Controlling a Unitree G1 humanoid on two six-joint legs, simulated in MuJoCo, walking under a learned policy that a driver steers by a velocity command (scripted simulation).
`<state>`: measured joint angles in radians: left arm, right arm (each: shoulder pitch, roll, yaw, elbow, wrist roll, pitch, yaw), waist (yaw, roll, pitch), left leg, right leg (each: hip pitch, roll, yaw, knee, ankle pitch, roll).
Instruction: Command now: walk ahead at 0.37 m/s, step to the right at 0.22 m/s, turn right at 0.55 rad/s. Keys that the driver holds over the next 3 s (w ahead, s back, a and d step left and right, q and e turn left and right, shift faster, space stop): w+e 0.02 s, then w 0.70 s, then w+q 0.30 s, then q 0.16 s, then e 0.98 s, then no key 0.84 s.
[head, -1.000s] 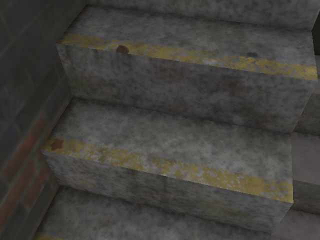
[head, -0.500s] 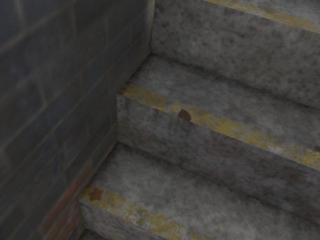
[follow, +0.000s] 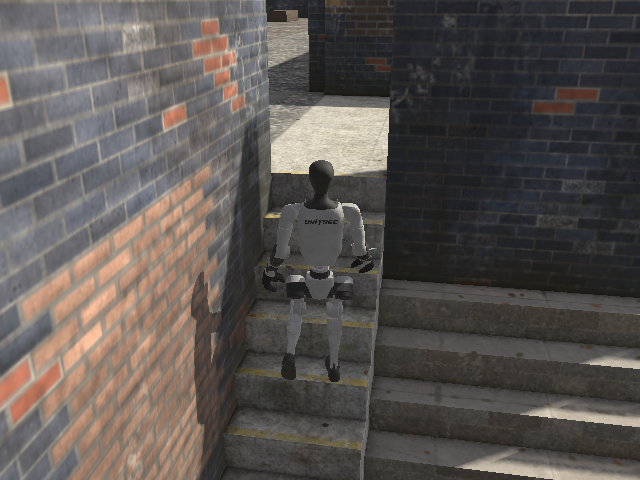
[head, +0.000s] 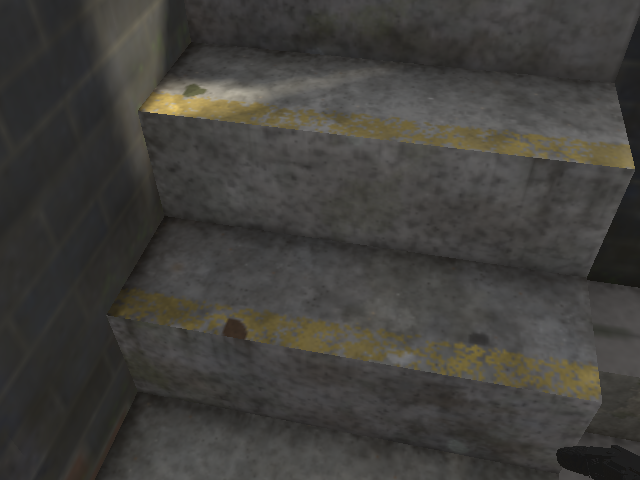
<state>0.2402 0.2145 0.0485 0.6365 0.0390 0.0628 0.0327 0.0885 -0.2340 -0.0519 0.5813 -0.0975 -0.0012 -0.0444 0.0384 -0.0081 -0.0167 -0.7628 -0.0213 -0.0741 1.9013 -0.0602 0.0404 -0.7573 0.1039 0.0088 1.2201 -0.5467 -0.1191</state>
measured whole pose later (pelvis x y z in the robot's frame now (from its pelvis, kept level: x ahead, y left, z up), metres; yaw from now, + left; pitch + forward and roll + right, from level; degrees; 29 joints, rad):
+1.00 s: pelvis +0.11 +0.03 +0.08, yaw -1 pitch -1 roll -1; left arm 0.41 0.21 0.07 1.04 0.04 -0.12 0.02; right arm 0.09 -0.15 -0.05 0.61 -0.01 -0.01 -0.04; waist -0.03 -0.02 -0.06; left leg -1.20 -0.09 -0.12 2.18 -0.04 0.07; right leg -0.26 -0.09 -0.21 0.69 -0.41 -0.01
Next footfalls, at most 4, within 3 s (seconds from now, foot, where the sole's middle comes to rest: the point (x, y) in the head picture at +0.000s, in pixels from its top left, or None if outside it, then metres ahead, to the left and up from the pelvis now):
0.38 left None -0.08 0.09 -0.89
0.68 right None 0.13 -0.09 -0.67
1.24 left None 0.41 0.27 -0.46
1.78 right None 0.37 -0.04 -0.46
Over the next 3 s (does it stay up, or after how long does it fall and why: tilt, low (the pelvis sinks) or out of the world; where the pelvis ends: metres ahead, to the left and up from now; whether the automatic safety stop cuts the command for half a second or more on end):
stays up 0.29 0.08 0.24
